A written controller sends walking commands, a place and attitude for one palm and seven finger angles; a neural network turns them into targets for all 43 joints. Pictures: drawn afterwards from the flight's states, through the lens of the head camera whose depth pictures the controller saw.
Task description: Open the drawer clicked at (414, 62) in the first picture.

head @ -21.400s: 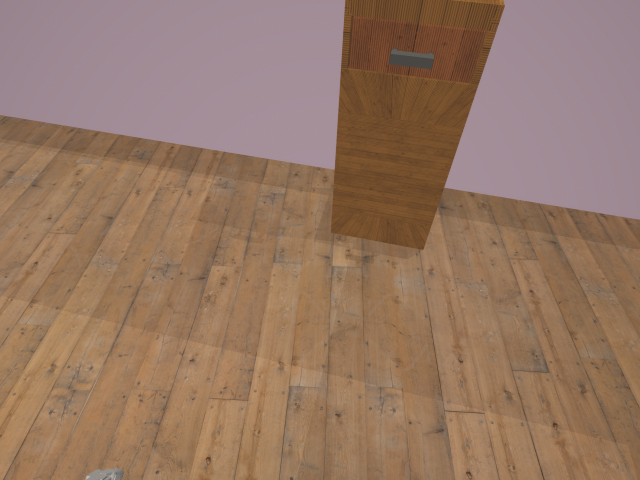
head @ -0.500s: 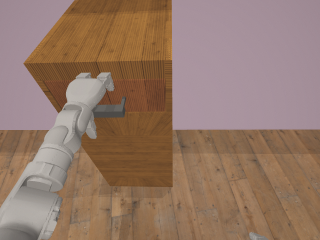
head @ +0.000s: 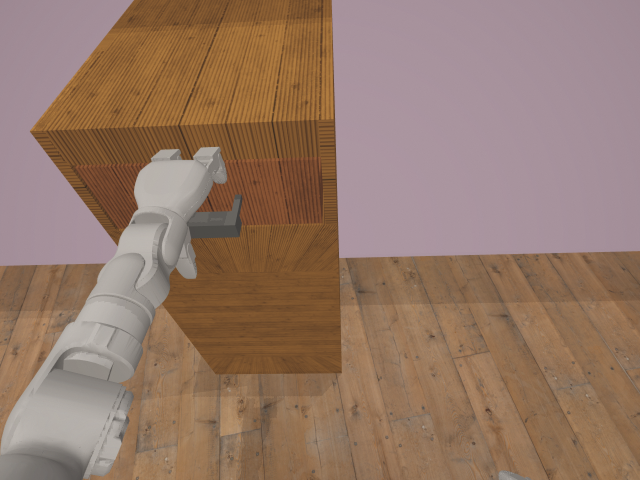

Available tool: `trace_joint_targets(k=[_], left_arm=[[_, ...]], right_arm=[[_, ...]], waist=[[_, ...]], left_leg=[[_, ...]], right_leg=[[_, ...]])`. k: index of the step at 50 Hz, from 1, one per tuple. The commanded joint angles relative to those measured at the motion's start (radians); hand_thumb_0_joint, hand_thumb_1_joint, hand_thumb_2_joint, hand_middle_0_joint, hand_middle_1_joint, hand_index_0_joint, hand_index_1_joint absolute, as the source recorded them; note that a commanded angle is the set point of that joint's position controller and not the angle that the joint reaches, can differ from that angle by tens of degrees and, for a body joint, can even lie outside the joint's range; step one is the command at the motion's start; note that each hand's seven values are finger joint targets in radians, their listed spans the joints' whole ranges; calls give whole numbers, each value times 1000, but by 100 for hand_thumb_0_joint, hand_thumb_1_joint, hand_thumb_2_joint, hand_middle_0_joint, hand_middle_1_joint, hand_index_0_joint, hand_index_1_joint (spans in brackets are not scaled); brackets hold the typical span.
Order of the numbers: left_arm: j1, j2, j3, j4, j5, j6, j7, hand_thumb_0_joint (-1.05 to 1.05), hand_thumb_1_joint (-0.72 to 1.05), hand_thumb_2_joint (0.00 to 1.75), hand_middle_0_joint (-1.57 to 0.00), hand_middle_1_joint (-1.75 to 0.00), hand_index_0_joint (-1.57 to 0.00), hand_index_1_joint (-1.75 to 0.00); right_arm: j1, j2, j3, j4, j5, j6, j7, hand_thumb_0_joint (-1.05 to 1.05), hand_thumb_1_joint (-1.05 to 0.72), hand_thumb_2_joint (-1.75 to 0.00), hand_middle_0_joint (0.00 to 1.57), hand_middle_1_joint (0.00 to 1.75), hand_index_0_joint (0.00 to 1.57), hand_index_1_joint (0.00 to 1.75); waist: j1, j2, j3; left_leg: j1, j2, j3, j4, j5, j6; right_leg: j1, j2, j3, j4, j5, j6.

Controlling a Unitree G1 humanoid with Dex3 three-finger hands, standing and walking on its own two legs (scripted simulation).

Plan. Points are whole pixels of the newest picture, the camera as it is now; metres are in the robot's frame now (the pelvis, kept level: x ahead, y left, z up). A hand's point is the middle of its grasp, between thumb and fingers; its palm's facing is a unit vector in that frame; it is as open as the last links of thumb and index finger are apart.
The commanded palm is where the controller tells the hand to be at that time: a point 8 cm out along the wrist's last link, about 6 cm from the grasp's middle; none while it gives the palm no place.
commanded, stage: lower the fingers behind the handle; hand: left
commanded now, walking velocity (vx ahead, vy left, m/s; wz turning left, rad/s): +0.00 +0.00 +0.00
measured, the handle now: (203, 213) +0.48 +0.21 +0.04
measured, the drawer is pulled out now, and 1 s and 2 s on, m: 0.00 0.00 0.00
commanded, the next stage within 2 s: close the thumb around the handle in 1.38 s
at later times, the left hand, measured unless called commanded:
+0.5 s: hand (198, 230) +0.43 +0.20 +0.06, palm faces -0.02 -0.02 -1.00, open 13.8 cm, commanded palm +0.41 +0.21 +0.11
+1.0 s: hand (200, 247) +0.43 +0.20 +0.02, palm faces -0.04 -0.02 -1.00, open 13.8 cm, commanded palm +0.41 +0.20 +0.08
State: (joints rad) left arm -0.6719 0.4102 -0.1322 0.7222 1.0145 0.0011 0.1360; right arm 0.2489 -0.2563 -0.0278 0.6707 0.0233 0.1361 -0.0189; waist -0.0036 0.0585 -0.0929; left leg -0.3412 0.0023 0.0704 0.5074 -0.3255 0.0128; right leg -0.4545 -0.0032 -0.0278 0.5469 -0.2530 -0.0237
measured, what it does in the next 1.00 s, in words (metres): stands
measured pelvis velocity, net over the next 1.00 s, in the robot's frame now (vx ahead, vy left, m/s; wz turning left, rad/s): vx -0.01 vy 0.00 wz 0.01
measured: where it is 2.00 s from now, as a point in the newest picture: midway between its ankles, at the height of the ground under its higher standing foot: outside the picture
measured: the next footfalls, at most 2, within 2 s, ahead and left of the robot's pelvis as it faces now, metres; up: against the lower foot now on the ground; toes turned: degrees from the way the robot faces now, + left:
none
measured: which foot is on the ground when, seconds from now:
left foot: down 0.00-1.00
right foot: down 0.00-1.00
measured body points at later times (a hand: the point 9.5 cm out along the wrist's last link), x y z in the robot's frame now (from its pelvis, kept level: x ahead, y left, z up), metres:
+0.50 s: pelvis +0.00 +0.00 -0.01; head +0.05 -0.03 +0.44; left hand +0.43 +0.20 +0.11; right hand +0.09 -0.27 -0.14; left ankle -0.05 +0.11 -0.73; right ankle +0.01 -0.10 -0.73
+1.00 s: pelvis -0.01 +0.00 -0.01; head +0.06 -0.02 +0.43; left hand +0.43 +0.20 +0.08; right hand +0.06 -0.27 -0.15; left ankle -0.05 +0.11 -0.73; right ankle +0.01 -0.10 -0.73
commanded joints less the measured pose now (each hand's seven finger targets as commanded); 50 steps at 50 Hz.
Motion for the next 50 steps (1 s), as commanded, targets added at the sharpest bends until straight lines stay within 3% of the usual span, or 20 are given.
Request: trace_joint_targets(k=[1, 5, 7, 11, 17, 20, 21, 23, 24, 26, 28, 30, 35, 37, 41, 42, 45, 47, 49, 50], left_arm=[[-423, 263, 109, -210, 0, 3, 36, 0, -50, 30, -30, -120, -30, -120], [-472, 227, 73, -215, 1, -36, 40, 0, -50, 30, -30, -120, -30, -120], [-472, 252, 100, -206, 1, -57, 51, 0, -50, 30, -30, -120, -30, -120], [-476, 188, 58, -168, 4, -67, 74, 0, -50, 30, -30, -120, -30, -120], [-451, 212, 94, -120, 21, -50, 112, 0, -50, 30, -30, -120, -30, -120], [-426, 236, 118, -69, 27, -35, 124, 0, -50, 30, -30, -120, -30, -120], [-428, 213, 94, -59, 28, -30, 125, 0, -50, 30, -30, -120, -30, -120], [-424, 254, 131, -68, 34, -32, 135, 0, -50, 30, -30, -120, -30, -120], [-442, 223, 99, -75, 35, -32, 135, 0, -50, 30, -30, -120, -30, -120], [-422, 256, 133, -74, 40, -42, 142, 0, -50, 30, -30, -120, -30, -120], [-436, 206, 92, -68, 37, -45, 146, 0, -50, 30, -30, -120, -30, -120], [-432, 207, 98, -59, 41, -51, 153, 0, -50, 30, -30, -120, -30, -120], [-444, 263, 142, -34, 48, -60, 175, 0, -50, 30, -30, -120, -30, -120], [-426, 256, 138, -36, 49, -65, 181, 0, -50, 30, -30, -120, -30, -120], [-422, 206, 102, -22, 48, -67, 187, 0, -50, 30, -30, -120, -30, -120], [-416, 218, 117, -43, 47, -74, 190, 0, -50, 30, -30, -120, -30, -120], [-413, 184, 93, -3, 56, -66, 199, 0, -50, 30, -30, -120, -30, -120], [-406, 205, 112, 5, 59, -64, 211, 0, -50, 30, -30, -120, -30, -120], [-440, 185, 96, -10, 67, -65, 226, 0, -50, 30, -30, -120, -30, -120], [-459, 210, 118, -33, 70, -69, 235, 0, -50, 30, -30, -120, -30, -120]], right_arm=[[-13, -130, -49, -123, 5, -30, -16, 0, -90, -90, 20, 30, 20, 30], [4, -124, -54, -109, 1, -40, -25, 0, -90, -90, 20, 30, 20, 30], [18, -124, -58, -99, -1, -44, -27, 0, -90, -90, 20, 30, 20, 30], [31, -120, -63, -83, -3, -48, -18, 0, -90, -90, 20, 30, 20, 30], [40, -123, -65, -82, -10, -42, -9, 0, -90, -90, 20, 30, 20, 30], [38, -130, -62, -83, -10, -38, -11, 0, -90, -90, 20, 30, 20, 30], [35, -128, -60, -86, -6, -38, -11, 0, -90, -90, 20, 30, 20, 30], [39, -130, -62, -89, -8, -40, -14, 0, -90, -90, 20, 30, 20, 30], [39, -127, -62, -90, -9, -42, -15, 0, -90, -90, 20, 30, 20, 30], [50, -128, -67, -88, -10, -44, -17, 0, -90, -90, 20, 30, 20, 30], [52, -126, -67, -86, -9, -47, -17, 0, -90, -90, 20, 30, 20, 30], [60, -128, -71, -81, -11, -50, -17, 0, -90, -90, 20, 30, 20, 30], [79, -133, -73, -67, -15, -55, -21, 0, -90, -90, 20, 30, 20, 30], [82, -129, -75, -65, -15, -56, -20, 0, -90, -90, 20, 30, 20, 30], [90, -132, -79, -61, -15, -58, -15, 0, -90, -90, 20, 30, 20, 30], [95, -132, -83, -61, -16, -59, -13, 0, -90, -90, 20, 30, 20, 30], [99, -132, -82, -53, -16, -57, -9, 0, -90, -90, 20, 30, 20, 30], [98, -133, -83, -55, -16, -56, -9, 0, -90, -90, 20, 30, 20, 30], [102, -130, -84, -52, -19, -59, -7, 0, -90, -90, 20, 30, 20, 30], [101, -133, -84, -53, -23, -59, -7, 0, -90, -90, 20, 30, 20, 30]], waist=[[0, -91, -343], [-29, -65, -330], [-22, -61, -348], [-38, -47, -324], [-18, -55, -378], [-16, -82, -355], [-25, -85, -332], [-12, -74, -359], [-25, -68, -362], [-17, -71, -386], [-36, -76, -355], [-39, -85, -364], [-40, -81, -388], [-35, -52, -402], [-49, -54, -385], [-38, -34, -405], [-55, -61, -371], [-45, -45, -373], [-54, -37, -377], [-50, -29, -408]], left_leg=[[27, -23, -17, -28, 384, 26], [52, -28, -23, -14, 364, 27], [55, -30, -27, -7, 368, 27], [52, -28, -32, 12, 385, 20], [21, -30, -29, 25, 404, 19], [-25, -31, -24, 21, 375, 19], [-38, -30, -23, 21, 355, 21], [-39, -30, -17, 21, 353, 23], [-31, -31, -15, 26, 356, 24], [-32, -30, -17, 31, 371, 24], [-42, -31, -15, 34, 346, 24], [-35, -30, -19, 38, 346, 25], [-61, -32, -17, 51, 338, 27], [-60, -33, -16, 56, 351, 25], [-54, -28, -20, 65, 361, 24], [-46, -28, -19, 71, 380, 23], [-56, -26, -29, 77, 370, 20], [-65, -27, -26, 79, 352, 21], [-60, -26, -29, 85, 360, 20], [-51, -25, -33, 90, 380, 19]], right_leg=[[307, 5, 25, -25, 355, -10], [257, 7, 24, -29, 321, -10], [254, 9, 24, -22, 324, -11], [197, 14, 13, -9, 322, -14], [225, 15, 15, 15, 351, -17], [241, 13, 18, 13, 342, -15], [225, 13, 19, 12, 333, -12], [241, 12, 24, 15, 337, -12], [234, 12, 25, 15, 346, -11], [245, 14, 26, 22, 356, -12], [217, 14, 25, 17, 342, -8], [210, 17, 24, 16, 328, -10], [222, 14, 34, 24, 337, -8], [216, 15, 32, 35, 357, -9], [175, 19, 24, 38, 348, -10], [179, 20, 24, 44, 361, -12], [138, 25, 15, 47, 330, -14], [132, 25, 19, 51, 314, -15], [114, 25, 14, 57, 315, -16], [126, 25, 17, 63, 323, -18]])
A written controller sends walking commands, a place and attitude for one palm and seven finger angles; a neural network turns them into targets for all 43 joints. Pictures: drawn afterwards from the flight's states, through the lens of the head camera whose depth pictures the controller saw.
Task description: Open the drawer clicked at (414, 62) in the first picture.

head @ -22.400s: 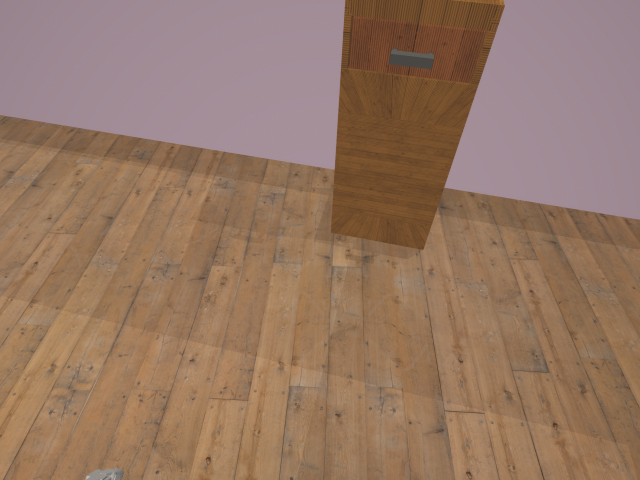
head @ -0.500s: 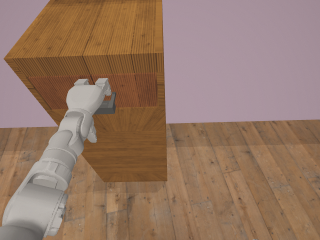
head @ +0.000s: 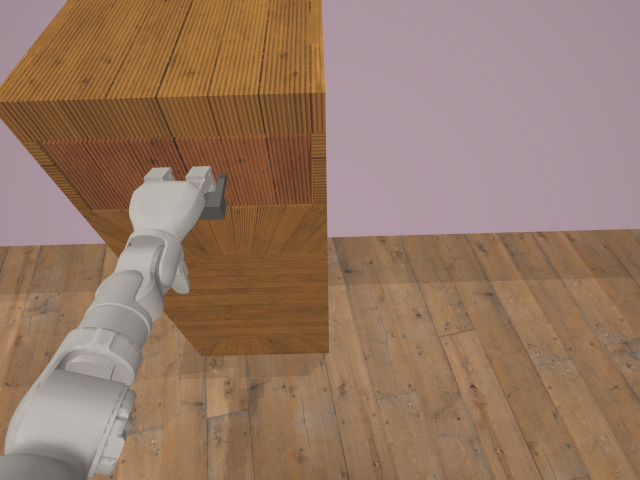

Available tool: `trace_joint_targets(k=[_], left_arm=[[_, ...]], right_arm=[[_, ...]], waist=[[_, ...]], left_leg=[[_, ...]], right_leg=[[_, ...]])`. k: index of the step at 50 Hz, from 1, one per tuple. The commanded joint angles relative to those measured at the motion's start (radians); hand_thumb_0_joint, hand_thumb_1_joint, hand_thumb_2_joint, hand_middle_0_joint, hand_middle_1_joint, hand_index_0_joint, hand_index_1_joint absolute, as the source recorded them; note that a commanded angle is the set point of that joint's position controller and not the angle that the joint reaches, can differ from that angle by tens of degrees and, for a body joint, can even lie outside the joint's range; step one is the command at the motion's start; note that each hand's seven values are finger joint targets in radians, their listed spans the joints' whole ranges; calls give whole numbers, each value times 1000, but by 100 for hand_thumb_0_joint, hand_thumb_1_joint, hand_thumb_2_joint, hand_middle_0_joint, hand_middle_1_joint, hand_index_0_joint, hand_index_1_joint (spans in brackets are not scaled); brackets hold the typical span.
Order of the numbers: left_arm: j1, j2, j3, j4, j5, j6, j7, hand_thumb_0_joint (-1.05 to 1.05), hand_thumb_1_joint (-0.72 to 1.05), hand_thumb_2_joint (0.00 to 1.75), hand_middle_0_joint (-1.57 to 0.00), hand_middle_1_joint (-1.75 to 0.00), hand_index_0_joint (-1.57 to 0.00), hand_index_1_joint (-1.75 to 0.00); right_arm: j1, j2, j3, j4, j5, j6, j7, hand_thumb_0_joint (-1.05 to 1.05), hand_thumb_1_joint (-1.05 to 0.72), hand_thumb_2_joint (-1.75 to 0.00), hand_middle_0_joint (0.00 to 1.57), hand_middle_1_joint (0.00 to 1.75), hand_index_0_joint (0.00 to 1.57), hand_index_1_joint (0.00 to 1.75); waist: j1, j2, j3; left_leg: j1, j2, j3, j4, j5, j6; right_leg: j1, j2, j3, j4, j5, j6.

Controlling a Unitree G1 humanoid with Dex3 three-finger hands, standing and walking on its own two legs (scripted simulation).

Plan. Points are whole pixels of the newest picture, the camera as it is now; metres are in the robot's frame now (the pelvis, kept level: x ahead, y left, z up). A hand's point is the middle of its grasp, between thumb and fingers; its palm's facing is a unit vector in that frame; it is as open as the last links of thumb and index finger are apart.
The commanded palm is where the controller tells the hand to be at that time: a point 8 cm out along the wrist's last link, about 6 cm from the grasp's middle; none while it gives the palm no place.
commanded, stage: lower the fingers behind the handle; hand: left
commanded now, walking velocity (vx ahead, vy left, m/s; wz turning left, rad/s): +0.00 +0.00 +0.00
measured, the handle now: (185, 193) +0.49 +0.20 +0.05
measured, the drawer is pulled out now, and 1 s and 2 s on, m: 0.00 0.00 0.09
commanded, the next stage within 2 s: close the thumb around the handle in 0.38 s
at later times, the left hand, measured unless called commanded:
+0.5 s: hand (181, 231) +0.44 +0.20 +0.03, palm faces -0.03 -0.02 -1.00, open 13.8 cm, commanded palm +0.41 +0.21 +0.09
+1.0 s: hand (179, 228) +0.44 +0.21 +0.03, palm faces -0.04 -0.01 -1.00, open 7.1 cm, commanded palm +0.42 +0.21 +0.09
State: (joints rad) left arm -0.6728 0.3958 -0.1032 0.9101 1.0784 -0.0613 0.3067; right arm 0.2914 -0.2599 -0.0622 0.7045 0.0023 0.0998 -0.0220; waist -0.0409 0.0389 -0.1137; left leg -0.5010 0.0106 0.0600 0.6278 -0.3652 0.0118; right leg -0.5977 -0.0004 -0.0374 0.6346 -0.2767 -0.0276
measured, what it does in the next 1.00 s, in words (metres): stands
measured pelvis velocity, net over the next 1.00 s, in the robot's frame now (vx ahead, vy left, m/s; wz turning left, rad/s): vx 0.00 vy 0.00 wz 0.00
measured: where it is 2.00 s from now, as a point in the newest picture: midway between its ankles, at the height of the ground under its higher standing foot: outside the picture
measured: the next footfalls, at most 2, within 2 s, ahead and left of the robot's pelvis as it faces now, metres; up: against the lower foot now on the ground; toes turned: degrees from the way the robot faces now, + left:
none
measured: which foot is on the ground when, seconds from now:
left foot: down 0.00-1.00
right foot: down 0.00-1.00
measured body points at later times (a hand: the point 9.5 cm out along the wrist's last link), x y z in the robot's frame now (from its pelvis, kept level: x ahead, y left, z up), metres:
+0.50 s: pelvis +0.00 +0.00 +0.00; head +0.06 -0.02 +0.45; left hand +0.43 +0.20 +0.09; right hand +0.07 -0.26 -0.14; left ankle -0.04 +0.11 -0.72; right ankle +0.01 -0.10 -0.72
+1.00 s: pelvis +0.00 +0.00 +0.00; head +0.07 -0.02 +0.44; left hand +0.44 +0.21 +0.09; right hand +0.06 -0.26 -0.14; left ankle -0.04 +0.11 -0.72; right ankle +0.01 -0.10 -0.72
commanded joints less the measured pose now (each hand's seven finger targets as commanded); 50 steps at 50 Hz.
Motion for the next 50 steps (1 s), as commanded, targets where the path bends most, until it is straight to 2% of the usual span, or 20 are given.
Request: trace_joint_targets(k=[1, 6, 7, 10, 13, 16, 17, 21, 24, 27, 31, 33, 34, 36, 39, 41, 43, 45, 47, 50], left_arm=[[-473, 232, 95, -250, 8, -10, 74, 0, -50, 30, -30, -120, -30, -120], [-456, 183, 61, -183, 5, 37, 91, 0, -50, 30, -30, -120, -30, -120], [-446, 211, 86, -172, 5, 44, 90, 0, -50, 30, -30, -120, -30, -120], [-466, 205, 71, -153, 3, 56, 71, 0, -50, 30, -30, -120, -30, -120], [-438, 240, 97, -172, -5, 43, 52, 0, -50, 30, -30, -120, -30, -120], [-367, 220, 87, -148, -5, 32, 35, 0, -50, 30, -30, -120, -30, -120], [-374, 189, 59, -150, -6, 31, 30, 0, -50, 30, -30, -120, -30, -120], [-412, 176, 49, -214, -5, 4, 31, 0, -50, 30, -30, -120, -30, -120], [-425, 215, 80, -214, -2, -2, 47, 0, -50, 30, -30, -120, -30, -120], [-427, 237, 102, -215, 4, 2, 69, 0, -33, 37, -31, -122, -31, -122], [-451, 202, 69, -197, 1, 24, 74, 0, -11, 47, -33, -124, -33, -124], [-448, 234, 89, -183, 3, 33, 69, 0, 0, 52, -34, -125, -34, -125], [-442, 191, 53, -180, -3, 37, 60, 0, 6, 54, -34, -126, -34, -126], [-439, 231, 84, -164, -5, 35, 50, 0, 17, 59, -35, -127, -35, -127], [-447, 223, 73, -160, -4, 32, 40, 0, 34, 66, -36, -129, -36, -129], [-446, 256, 103, -193, -2, 11, 39, 0, 45, 71, -37, -130, -37, -130], [-420, 226, 85, -178, -5, 7, 40, 0, 56, 76, -38, -131, -38, -131], [-411, 252, 110, -156, -1, 8, 44, 0, 68, 80, -38, -133, -38, -133], [-429, 218, 75, -172, 0, 10, 47, 0, 79, 85, -39, -134, -39, -134], [-455, 268, 115, -186, 0, 5, 54, 0, 90, 90, -40, -135, -40, -135]], right_arm=[[60, -126, -52, -89, -2, -23, -2, 0, -90, -90, 20, 30, 20, 30], [49, -125, -49, -82, 1, -22, 3, 0, -90, -90, 20, 30, 20, 30], [50, -126, -47, -83, 2, -22, 1, 0, -90, -90, 20, 30, 20, 30], [46, -130, -43, -84, 3, -21, -5, 0, -90, -90, 20, 30, 20, 30], [49, -129, -40, -92, 1, -20, -12, 0, -90, -90, 20, 30, 20, 30], [44, -126, -38, -101, 6, -18, -12, 0, -90, -90, 20, 30, 20, 30], [40, -127, -38, -100, 7, -19, -12, 0, -90, -90, 20, 30, 20, 30], [52, -124, -47, -101, 4, -24, -8, 0, -90, -90, 20, 30, 20, 30], [52, -125, -46, -94, 2, -24, -9, 0, -90, -90, 20, 30, 20, 30], [50, -124, -46, -88, -1, -26, -8, 0, -90, -90, 20, 30, 20, 30], [48, -125, -46, -89, 3, -27, -4, 0, -90, -90, 20, 30, 20, 30], [48, -129, -44, -86, 3, -25, -8, 0, -90, -90, 20, 30, 20, 30], [46, -126, -44, -90, 4, -26, -7, 0, -90, -90, 20, 30, 20, 30], [51, -131, -41, -86, 6, -24, -10, 0, -90, -90, 20, 30, 20, 30], [49, -131, -40, -91, 5, -25, -15, 0, -90, -90, 20, 30, 20, 30], [54, -130, -41, -97, 3, -26, -16, 0, -90, -90, 20, 30, 20, 30], [52, -127, -41, -98, 3, -26, -16, 0, -90, -90, 20, 30, 20, 30], [55, -131, -41, -92, 2, -26, -16, 0, -90, -90, 20, 30, 20, 30], [56, -128, -41, -94, 4, -28, -14, 0, -90, -90, 20, 30, 20, 30], [66, -134, -43, -87, 0, -28, -15, 0, -90, -90, 20, 30, 20, 30]], waist=[[-7, 8, -427], [-19, -13, -370], [-10, -35, -380], [-25, -56, -365], [-6, -50, -395], [3, -55, -353], [-11, -59, -325], [-13, -25, -361], [-13, -38, -361], [-3, -4, -376], [-17, -17, -371], [-13, -28, -376], [-16, -22, -373], [-16, -36, -360], [-20, -41, -347], [-5, -18, -390], [-11, -36, -362], [-10, -56, -355], [-17, -22, -353], [-15, -34, -390]], left_leg=[[128, -32, -23, -25, 442, 19], [109, -28, -22, -33, 409, 16], [102, -29, -21, -38, 392, 19], [96, -31, -19, -43, 379, 23], [96, -33, -14, -46, 388, 26], [75, -33, -12, -50, 395, 23], [82, -30, -11, -52, 382, 23], [124, -29, -21, -40, 406, 23], [106, -33, -19, -39, 385, 23], [107, -35, -17, -35, 411, 20], [103, -34, -18, -37, 388, 20], [98, -34, -16, -40, 384, 21], [99, -36, -14, -42, 385, 22], [89, -34, -16, -41, 377, 23], [84, -35, -13, -44, 355, 25], [94, -36, -16, -40, 383, 24], [85, -35, -14, -39, 378, 24], [70, -34, -16, -38, 378, 24], [81, -34, -13, -36, 378, 23], [85, -34, -19, -33, 391, 23]], right_leg=[[277, 23, 26, -15, 363, -14], [249, 25, 20, -26, 329, -11], [268, 25, 21, -28, 321, -11], [280, 23, 24, -40, 322, -9], [322, 20, 29, -37, 354, -7], [317, 20, 26, -36, 363, -8], [287, 20, 22, -43, 346, -7], [269, 22, 23, -38, 332, -11], [277, 22, 26, -37, 330, -9], [284, 22, 28, -28, 353, -12], [274, 23, 24, -32, 331, -10], [286, 22, 27, -34, 335, -9], [289, 21, 26, -36, 340, -9], [290, 20, 28, -37, 336, -8], [284, 19, 30, -44, 322, -6], [305, 18, 32, -33, 343, -9], [292, 20, 29, -36, 342, -8], [297, 20, 30, -36, 342, -7], [273, 21, 28, -33, 340, -8], [298, 21, 32, -30, 349, -8]])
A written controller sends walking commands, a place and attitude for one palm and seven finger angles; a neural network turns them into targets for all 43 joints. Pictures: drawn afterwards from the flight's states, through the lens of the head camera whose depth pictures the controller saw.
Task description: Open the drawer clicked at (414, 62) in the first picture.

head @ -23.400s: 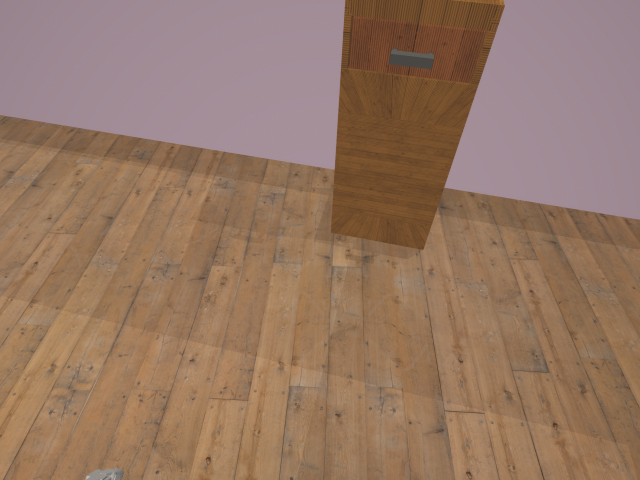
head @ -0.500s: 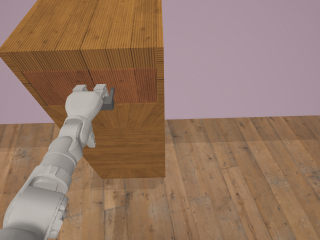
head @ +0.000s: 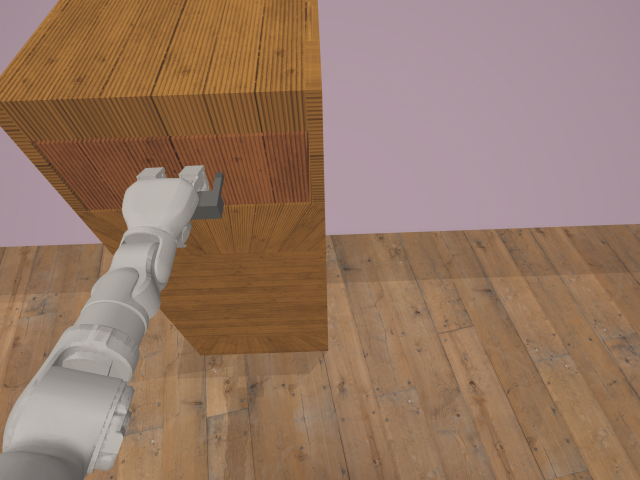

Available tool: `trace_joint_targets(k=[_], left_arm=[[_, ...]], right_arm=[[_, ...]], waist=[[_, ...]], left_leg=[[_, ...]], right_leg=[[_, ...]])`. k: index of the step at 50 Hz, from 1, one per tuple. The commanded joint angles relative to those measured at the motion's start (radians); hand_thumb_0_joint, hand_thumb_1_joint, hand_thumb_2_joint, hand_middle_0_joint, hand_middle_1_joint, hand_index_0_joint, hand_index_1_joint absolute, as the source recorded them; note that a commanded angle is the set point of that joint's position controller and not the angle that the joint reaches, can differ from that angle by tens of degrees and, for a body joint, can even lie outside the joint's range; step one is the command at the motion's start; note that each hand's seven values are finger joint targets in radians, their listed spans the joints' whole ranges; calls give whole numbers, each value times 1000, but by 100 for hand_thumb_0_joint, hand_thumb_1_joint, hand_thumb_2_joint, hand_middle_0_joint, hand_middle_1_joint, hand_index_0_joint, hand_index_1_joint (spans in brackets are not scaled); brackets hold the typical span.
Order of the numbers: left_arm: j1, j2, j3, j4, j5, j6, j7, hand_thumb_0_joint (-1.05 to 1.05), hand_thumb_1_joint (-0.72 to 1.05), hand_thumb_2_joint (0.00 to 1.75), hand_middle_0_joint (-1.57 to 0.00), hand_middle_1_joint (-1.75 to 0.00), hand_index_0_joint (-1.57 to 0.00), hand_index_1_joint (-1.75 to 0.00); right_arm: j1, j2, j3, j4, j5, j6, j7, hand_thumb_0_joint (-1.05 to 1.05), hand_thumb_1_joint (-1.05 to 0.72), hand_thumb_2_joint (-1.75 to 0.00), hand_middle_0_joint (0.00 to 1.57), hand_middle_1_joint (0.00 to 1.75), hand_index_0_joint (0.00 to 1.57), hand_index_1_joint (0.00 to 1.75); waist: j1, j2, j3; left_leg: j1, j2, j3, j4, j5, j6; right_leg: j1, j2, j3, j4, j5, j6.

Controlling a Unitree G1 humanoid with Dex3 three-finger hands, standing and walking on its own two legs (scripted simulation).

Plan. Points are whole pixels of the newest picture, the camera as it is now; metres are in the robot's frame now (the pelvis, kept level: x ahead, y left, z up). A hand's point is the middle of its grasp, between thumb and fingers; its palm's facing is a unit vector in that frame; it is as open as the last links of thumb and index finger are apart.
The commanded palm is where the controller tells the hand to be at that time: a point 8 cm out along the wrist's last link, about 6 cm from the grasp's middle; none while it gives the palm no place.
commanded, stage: close the thumb around the handle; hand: left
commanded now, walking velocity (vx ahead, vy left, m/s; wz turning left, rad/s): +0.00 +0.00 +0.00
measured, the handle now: (181, 193) +0.49 +0.20 +0.05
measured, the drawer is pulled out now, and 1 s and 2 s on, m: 0.00 0.09 0.21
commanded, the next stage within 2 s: pull the drawer open in 0.18 s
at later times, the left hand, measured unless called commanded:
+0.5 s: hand (175, 236) +0.43 +0.21 +0.03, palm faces -0.02 -0.03 -1.00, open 6.0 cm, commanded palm +0.38 +0.21 +0.09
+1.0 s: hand (165, 283) +0.36 +0.20 +0.03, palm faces -0.01 -0.06 -1.00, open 6.0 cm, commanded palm +0.32 +0.21 +0.09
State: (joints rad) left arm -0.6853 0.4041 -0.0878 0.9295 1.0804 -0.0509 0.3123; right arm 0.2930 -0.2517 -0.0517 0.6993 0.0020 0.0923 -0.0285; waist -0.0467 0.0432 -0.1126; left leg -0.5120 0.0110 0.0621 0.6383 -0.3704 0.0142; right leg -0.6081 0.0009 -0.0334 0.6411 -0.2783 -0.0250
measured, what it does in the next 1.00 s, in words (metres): stands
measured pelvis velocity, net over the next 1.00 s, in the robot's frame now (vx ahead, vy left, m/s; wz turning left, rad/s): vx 0.01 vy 0.00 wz -0.01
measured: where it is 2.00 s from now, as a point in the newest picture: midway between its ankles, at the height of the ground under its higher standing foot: outside the picture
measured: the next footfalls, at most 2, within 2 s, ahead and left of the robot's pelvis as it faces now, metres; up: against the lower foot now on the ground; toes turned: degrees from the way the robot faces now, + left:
none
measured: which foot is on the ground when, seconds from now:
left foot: down 0.00-1.00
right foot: down 0.00-1.00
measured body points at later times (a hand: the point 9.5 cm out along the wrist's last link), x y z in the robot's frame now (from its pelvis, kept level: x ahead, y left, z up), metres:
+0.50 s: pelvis +0.01 +0.00 +0.00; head +0.07 -0.02 +0.45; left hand +0.42 +0.21 +0.08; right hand +0.08 -0.26 -0.13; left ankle -0.04 +0.11 -0.72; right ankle +0.01 -0.10 -0.72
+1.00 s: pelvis +0.01 +0.00 +0.01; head +0.05 -0.03 +0.46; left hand +0.35 +0.21 +0.09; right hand +0.18 -0.24 -0.11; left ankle -0.04 +0.11 -0.72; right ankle +0.01 -0.10 -0.72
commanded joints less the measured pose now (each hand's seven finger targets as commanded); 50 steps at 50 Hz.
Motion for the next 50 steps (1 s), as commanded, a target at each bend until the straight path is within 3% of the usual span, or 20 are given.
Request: trace_joint_targets(k=[1, 3, 6, 10, 12, 14, 17, 20, 21, 25, 27, 29, 32, 35, 38, 44, 46, 50], left_arm=[[-433, 234, 78, -205, -4, -4, 48, 0, 90, 90, -40, -135, -40, -135], [-442, 222, 70, -203, -3, -1, 51, 0, 90, 90, -40, -135, -40, -135], [-448, 245, 89, -220, -7, -4, 58, 0, 90, 90, -40, -135, -40, -135], [-418, 210, 72, -234, -13, 0, 54, 0, 90, 90, -40, -135, -40, -135], [-403, 221, 82, -235, -17, -1, 54, 0, 90, 90, -40, -135, -40, -135], [-387, 214, 79, -262, -17, -5, 54, 0, 90, 90, -40, -135, -40, -135], [-299, 207, 88, -258, -26, 0, 46, 0, 90, 90, -40, -135, -40, -135], [-250, 183, 73, -325, -29, 1, 42, 0, 90, 90, -40, -135, -40, -135], [-220, 205, 96, -347, -29, 4, 43, 0, 90, 90, -40, -135, -40, -135], [-100, 155, 71, -490, -43, 20, 39, 0, 90, 90, -40, -135, -40, -135], [-41, 160, 81, -506, -49, 38, 36, 0, 90, 90, -40, -135, -40, -135], [-39, 139, 58, -540, -46, 50, 35, 0, 90, 90, -40, -135, -40, -135], [-26, 154, 66, -556, -42, 70, 33, 0, 90, 90, -40, -135, -40, -135], [-31, 155, 63, -597, -37, 78, 32, 0, 90, 90, -40, -135, -40, -135], [-11, 148, 57, -603, -43, 82, 23, 0, 90, 90, -40, -135, -40, -135], [126, 98, 33, -715, -57, 77, 7, 0, 90, 90, -40, -135, -40, -135], [162, 133, 71, -746, -59, 76, 7, 0, 90, 90, -40, -135, -40, -135], [216, 129, 72, -784, -52, 82, 7, 0, 90, 90, -40, -135, -40, -135]], right_arm=[[64, -137, -55, -86, 2, -20, -8, 0, -90, -90, 20, 30, 20, 30], [66, -138, -56, -78, 2, -21, -7, 0, -90, -90, 20, 30, 20, 30], [67, -137, -57, -77, 0, -19, -6, 0, -90, -90, 20, 30, 20, 30], [61, -135, -60, -78, 0, -17, -2, 0, -90, -90, 20, 30, 20, 30], [58, -137, -59, -80, 2, -16, -1, 0, -90, -90, 20, 30, 20, 30], [50, -133, -61, -83, 1, -17, 1, 0, -90, -90, 20, 30, 20, 30], [40, -134, -59, -96, 4, -15, 4, 0, -90, -90, 20, 30, 20, 30], [24, -134, -62, -111, 5, -15, 10, 0, -90, -90, 20, 30, 20, 30], [23, -133, -63, -111, 6, -14, 11, 0, -90, -90, 20, 30, 20, 30], [-13, -128, -66, -134, 8, -14, 24, 0, -90, -90, 20, 30, 20, 30], [-30, -128, -60, -138, 13, -12, 24, 0, -90, -90, 20, 30, 20, 30], [-46, -127, -58, -139, 14, -14, 22, 0, -90, -90, 20, 30, 20, 30], [-69, -125, -50, -141, 16, -14, 16, 0, -90, -90, 20, 30, 20, 30], [-91, -121, -47, -143, 13, -16, 8, 0, -90, -90, 20, 30, 20, 30], [-111, -115, -40, -147, 14, -18, 1, 0, -90, -90, 20, 30, 20, 30], [-149, -102, -34, -176, 11, -26, 7, 0, -90, -90, 20, 30, 20, 30], [-160, -104, -33, -181, 9, -28, 7, 0, -90, -90, 20, 30, 20, 30], [-185, -101, -27, -185, 8, -31, 7, 0, -90, -90, 20, 30, 20, 30]], waist=[[-10, -29, -394], [-17, -34, -382], [-9, -5, -415], [-7, -18, -419], [0, -19, -399], [7, 3, -417], [21, -24, -388], [30, -15, -410], [38, -20, -420], [53, 1, -428], [54, -32, -378], [48, -40, -354], [52, -36, -316], [57, -21, -334], [61, -39, -309], [87, -19, -324], [94, -48, -324], [92, -38, -280]], left_leg=[[99, -36, -18, -42, 400, 21], [106, -33, -18, -39, 402, 21], [118, -35, -20, -37, 430, 20], [133, -32, -20, -37, 470, 17], [127, -31, -22, -43, 457, 17], [145, -30, -18, -42, 476, 17], [127, -30, -16, -50, 474, 17], [156, -25, -21, -51, 528, 15], [161, -23, -18, -49, 547, 16], [214, -14, -26, -49, 642, 11], [197, -15, -24, -60, 605, 11], [200, -16, -23, -68, 574, 12], [196, -21, -22, -82, 523, 9], [221, -22, -21, -88, 509, 7], [209, -27, -18, -96, 478, 8], [250, -23, -20, -90, 576, 4], [248, -21, -21, -92, 568, 4], [239, -24, -19, -98, 532, 1]], right_leg=[[307, 19, 27, -35, 359, -9], [288, 21, 25, -36, 356, -9], [307, 20, 28, -30, 379, -11], [318, 22, 22, -31, 407, -11], [314, 23, 21, -32, 395, -11], [319, 23, 21, -32, 406, -13], [337, 22, 19, -37, 417, -11], [347, 23, 19, -36, 429, -14], [360, 22, 21, -32, 453, -12], [368, 22, 18, -35, 485, -13], [369, 23, 16, -41, 477, -10], [363, 22, 14, -50, 455, -9], [362, 21, 11, -56, 417, -12], [370, 19, 15, -63, 394, -16], [378, 16, 15, -65, 391, -14], [401, 14, 14, -59, 452, -15], [419, 12, 19, -61, 457, -12], [405, 13, 18, -68, 428, -14]])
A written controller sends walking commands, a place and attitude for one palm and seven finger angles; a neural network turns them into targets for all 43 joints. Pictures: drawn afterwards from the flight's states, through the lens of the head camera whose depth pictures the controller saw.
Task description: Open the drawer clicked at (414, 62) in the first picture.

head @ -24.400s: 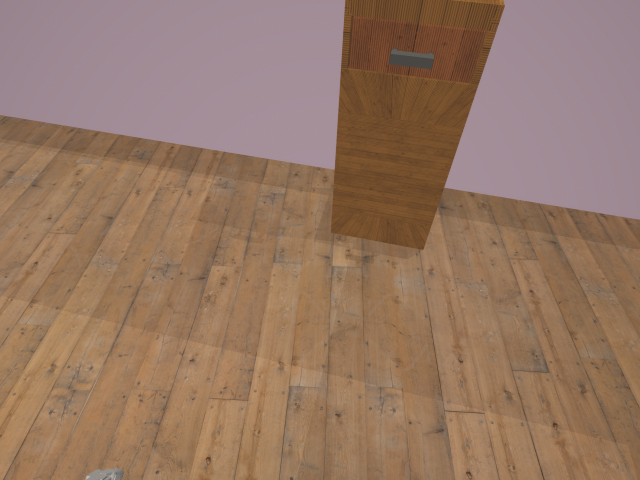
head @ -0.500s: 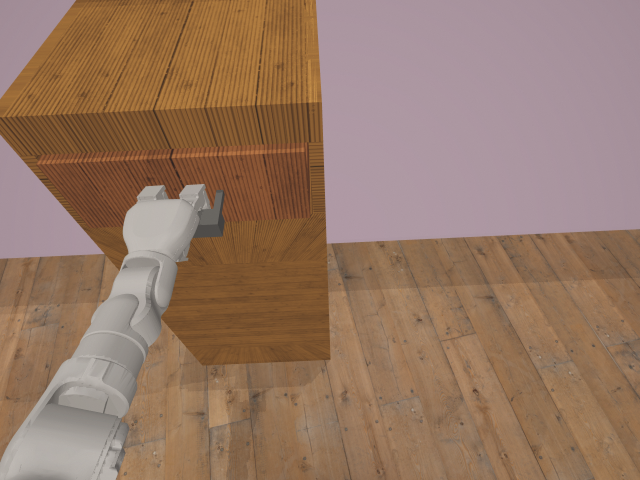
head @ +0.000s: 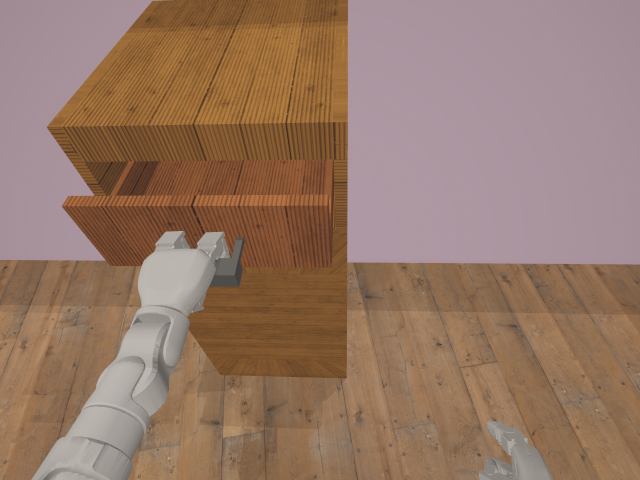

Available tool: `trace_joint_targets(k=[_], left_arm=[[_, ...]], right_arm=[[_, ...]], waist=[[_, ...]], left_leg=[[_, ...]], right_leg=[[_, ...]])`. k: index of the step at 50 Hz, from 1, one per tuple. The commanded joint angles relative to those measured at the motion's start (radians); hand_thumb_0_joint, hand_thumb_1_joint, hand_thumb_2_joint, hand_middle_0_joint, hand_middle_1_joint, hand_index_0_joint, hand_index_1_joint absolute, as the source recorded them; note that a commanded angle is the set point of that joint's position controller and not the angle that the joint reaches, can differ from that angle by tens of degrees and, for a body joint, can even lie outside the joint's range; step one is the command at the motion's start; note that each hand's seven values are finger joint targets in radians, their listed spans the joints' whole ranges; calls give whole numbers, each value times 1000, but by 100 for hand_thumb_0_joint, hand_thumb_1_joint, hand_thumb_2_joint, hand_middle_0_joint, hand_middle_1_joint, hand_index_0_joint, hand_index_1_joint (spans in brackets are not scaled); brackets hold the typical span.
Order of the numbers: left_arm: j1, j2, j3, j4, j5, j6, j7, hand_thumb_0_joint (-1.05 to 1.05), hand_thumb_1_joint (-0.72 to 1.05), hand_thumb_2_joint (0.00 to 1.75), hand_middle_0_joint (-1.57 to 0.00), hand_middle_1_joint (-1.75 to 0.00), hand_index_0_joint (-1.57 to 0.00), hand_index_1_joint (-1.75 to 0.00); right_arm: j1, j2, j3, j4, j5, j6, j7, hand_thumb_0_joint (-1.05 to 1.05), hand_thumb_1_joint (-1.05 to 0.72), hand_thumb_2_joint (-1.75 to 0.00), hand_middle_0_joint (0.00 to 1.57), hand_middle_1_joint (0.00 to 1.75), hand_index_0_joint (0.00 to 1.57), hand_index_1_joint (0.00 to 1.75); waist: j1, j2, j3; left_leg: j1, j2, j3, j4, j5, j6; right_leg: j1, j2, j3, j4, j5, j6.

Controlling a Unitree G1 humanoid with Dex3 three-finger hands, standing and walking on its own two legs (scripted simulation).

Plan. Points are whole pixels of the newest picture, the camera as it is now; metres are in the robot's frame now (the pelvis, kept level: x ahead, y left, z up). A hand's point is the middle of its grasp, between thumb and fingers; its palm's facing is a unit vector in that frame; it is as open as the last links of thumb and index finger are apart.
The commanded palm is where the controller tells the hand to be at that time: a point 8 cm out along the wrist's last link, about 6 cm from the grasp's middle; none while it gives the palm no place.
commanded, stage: pull the drawer open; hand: left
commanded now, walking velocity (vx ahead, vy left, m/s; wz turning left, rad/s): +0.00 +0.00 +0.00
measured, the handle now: (200, 258) +0.39 +0.20 +0.04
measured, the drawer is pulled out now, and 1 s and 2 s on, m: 0.09 0.21 0.30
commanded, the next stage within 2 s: none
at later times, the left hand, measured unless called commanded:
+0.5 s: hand (181, 340) +0.28 +0.20 +0.02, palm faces +0.01 -0.06 -1.00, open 6.0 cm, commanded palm +0.25 +0.20 +0.09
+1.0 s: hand (171, 382) +0.22 +0.20 +0.02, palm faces +0.01 -0.09 -1.00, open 6.1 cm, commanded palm +0.19 +0.20 +0.09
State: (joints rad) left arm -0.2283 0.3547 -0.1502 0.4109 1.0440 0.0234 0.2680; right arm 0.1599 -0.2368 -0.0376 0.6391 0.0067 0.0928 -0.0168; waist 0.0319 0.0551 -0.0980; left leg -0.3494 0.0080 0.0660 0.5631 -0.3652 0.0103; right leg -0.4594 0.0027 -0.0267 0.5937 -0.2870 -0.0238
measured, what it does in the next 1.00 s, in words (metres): stands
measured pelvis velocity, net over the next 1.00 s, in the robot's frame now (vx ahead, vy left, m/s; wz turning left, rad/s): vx -0.01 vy -0.01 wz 0.00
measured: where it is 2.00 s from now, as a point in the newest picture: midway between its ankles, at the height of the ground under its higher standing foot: outside the picture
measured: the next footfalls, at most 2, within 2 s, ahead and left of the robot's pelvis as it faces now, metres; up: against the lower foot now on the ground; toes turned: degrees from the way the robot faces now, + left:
none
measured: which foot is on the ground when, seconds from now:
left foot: down 0.00-1.00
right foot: down 0.00-1.00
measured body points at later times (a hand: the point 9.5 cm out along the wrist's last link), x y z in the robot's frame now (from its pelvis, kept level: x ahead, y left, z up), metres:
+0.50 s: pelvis -0.01 -0.01 +0.00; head +0.01 -0.04 +0.45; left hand +0.27 +0.20 +0.08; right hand +0.18 -0.24 -0.12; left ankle -0.06 +0.11 -0.73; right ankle +0.00 -0.10 -0.73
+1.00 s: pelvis -0.01 -0.01 +0.00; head +0.01 -0.04 +0.45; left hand +0.22 +0.20 +0.08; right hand +0.19 -0.23 -0.11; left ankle -0.06 +0.11 -0.73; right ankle +0.00 -0.10 -0.73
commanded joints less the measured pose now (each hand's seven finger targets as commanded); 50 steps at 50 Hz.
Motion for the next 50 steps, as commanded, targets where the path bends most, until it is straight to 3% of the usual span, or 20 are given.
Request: trace_joint_targets(k=[1, 6, 8, 10, 12, 15, 17, 20, 22, 24, 27, 31, 33, 35, 36, 38, 40, 44, 47, 50], left_arm=[[-262, 161, 110, -289, -11, 8, 54, 0, 90, 90, -40, -135, -40, -135], [-210, 149, 98, -362, -10, 16, 62, 0, 90, 90, -40, -135, -40, -135], [-151, 151, 111, -372, -22, 17, 59, 0, 90, 90, -40, -135, -40, -135], [-101, 193, 155, -390, -26, 14, 57, 0, 90, 90, -40, -135, -40, -135], [-75, 152, 123, -419, -32, 11, 55, 0, 90, 90, -40, -135, -40, -135], [1, 195, 173, -436, -25, 7, 61, 0, 90, 90, -40, -135, -40, -135], [-32, 143, 119, -466, -27, 4, 65, 0, 90, 90, -40, -135, -40, -135], [-50, 161, 128, -451, -13, 8, 74, 0, 90, 90, -40, -135, -40, -135], [-71, 133, 97, -450, -11, 11, 74, 0, 90, 90, -40, -135, -40, -135], [-35, 141, 106, -455, -12, 13, 73, 0, 90, 90, -40, -135, -40, -135], [-43, 146, 109, -447, -21, 14, 65, 0, 90, 90, -40, -135, -40, -135], [62, 145, 121, -493, -19, 10, 59, 0, 90, 90, -40, -135, -40, -135], [78, 108, 91, -516, -29, 7, 54, 0, 90, 90, -40, -135, -40, -135], [125, 159, 143, -537, -20, 6, 57, 0, 90, 90, -40, -135, -40, -135], [146, 118, 104, -569, -18, 6, 55, 0, 90, 90, -40, -135, -40, -135], [181, 109, 104, -596, -24, 3, 58, 0, 90, 90, -40, -135, -40, -135], [243, 135, 135, -630, -17, 5, 60, 0, 90, 90, -40, -135, -40, -135], [315, 122, 134, -672, -17, 9, 72, 0, 90, 90, -40, -135, -40, -135], [289, 110, 115, -693, -11, 12, 80, 0, 90, 90, -40, -135, -40, -135], [361, 130, 141, -714, -6, 16, 88, 0, 90, 90, -40, -135, -40, -135]], right_arm=[[-57, -113, -38, -125, 2, -33, -3, 0, -90, -90, 20, 30, 20, 30], [-68, -108, -40, -129, -4, -42, 0, 0, -90, -90, 20, 30, 20, 30], [-77, -107, -38, -131, -5, -47, -3, 0, -90, -90, 20, 30, 20, 30], [-89, -111, -36, -133, -6, -48, -6, 0, -90, -90, 20, 30, 20, 30], [-103, -102, -31, -138, -6, -52, -4, 0, -90, -90, 20, 30, 20, 30], [-116, -105, -31, -139, -7, -55, -6, 0, -90, -90, 20, 30, 20, 30], [-123, -97, -28, -141, -7, -60, -4, 0, -90, -90, 20, 30, 20, 30], [-125, -100, -27, -133, -9, -64, -8, 0, -90, -90, 20, 30, 20, 30], [-126, -95, -25, -129, -9, -68, -9, 0, -90, -90, 20, 30, 20, 30], [-130, -93, -27, -132, -10, -72, -10, 0, -90, -90, 20, 30, 20, 30], [-134, -94, -23, -131, -7, -72, -13, 0, -90, -90, 20, 30, 20, 30], [-147, -90, -21, -145, -12, -75, -8, 0, -90, -90, 20, 30, 20, 30], [-154, -87, -20, -151, -11, -78, -4, 0, -90, -90, 20, 30, 20, 30], [-154, -94, -22, -152, -15, -76, -2, 0, -90, -90, 20, 30, 20, 30], [-160, -86, -18, -160, -17, -78, 3, 0, -90, -90, 20, 30, 20, 30], [-158, -86, -20, -161, -19, -80, 8, 0, -90, -90, 20, 30, 20, 30], [-163, -91, -21, -166, -21, -78, 11, 0, -90, -90, 20, 30, 20, 30], [-169, -81, -20, -171, -22, -79, 18, 0, -90, -90, 20, 30, 20, 30], [-173, -81, -16, -169, -23, -78, 18, 0, -90, -90, 20, 30, 20, 30], [-175, -79, -17, -172, -26, -79, 19, 0, -90, -90, 20, 30, 20, 30]], waist=[[9, -30, -288], [18, -10, -312], [23, -60, -305], [38, -62, -307], [32, -59, -277], [49, -56, -268], [32, -37, -232], [26, -47, -220], [19, -46, -208], [35, -39, -232], [31, -63, -203], [57, -47, -239], [48, -46, -202], [64, -42, -222], [60, -21, -220], [56, -49, -208], [70, -32, -225], [64, -59, -187], [52, -36, -152], [66, -35, -183]], left_leg=[[80, -22, -24, -26, 502, 4], [108, -21, -26, -22, 523, 0], [93, -24, -24, -21, 506, 5], [78, -28, -19, -30, 490, 5], [68, -30, -19, -34, 471, 6], [62, -31, -19, -41, 450, 3], [65, -29, -20, -42, 412, 4], [66, -31, -18, -46, 358, 4], [69, -31, -21, -46, 346, 5], [73, -34, -19, -47, 350, 4], [58, -35, -21, -53, 325, 6], [72, -35, -19, -56, 367, 3], [71, -34, -20, -52, 362, 5], [74, -34, -19, -55, 375, 2], [81, -33, -19, -51, 387, 3], [81, -29, -22, -47, 395, 3], [85, -30, -21, -46, 413, -1], [75, -28, -21, -37, 385, 2], [76, -25, -30, -38, 359, -1], [88, -27, -27, -31, 377, -4]], right_leg=[[239, 11, 12, -21, 411, -15], [246, 10, 10, -17, 412, -19], [270, 9, 15, -19, 438, -15], [303, 7, 29, -24, 456, -14], [293, 3, 24, -23, 454, -13], [301, 7, 31, -28, 424, -15], [260, 6, 22, -33, 371, -15], [244, 9, 26, -45, 300, -15], [225, 9, 21, -45, 285, -16], [246, 9, 25, -42, 290, -16], [246, 7, 26, -52, 270, -14], [279, 6, 28, -42, 311, -16], [259, 7, 28, -47, 314, -14], [282, 11, 38, -46, 321, -17], [269, 7, 33, -40, 328, -17], [263, 9, 29, -38, 336, -16], [279, 13, 37, -34, 349, -18], [256, 12, 35, -35, 331, -16], [220, 14, 30, -35, 286, -19], [239, 16, 34, -30, 304, -20]])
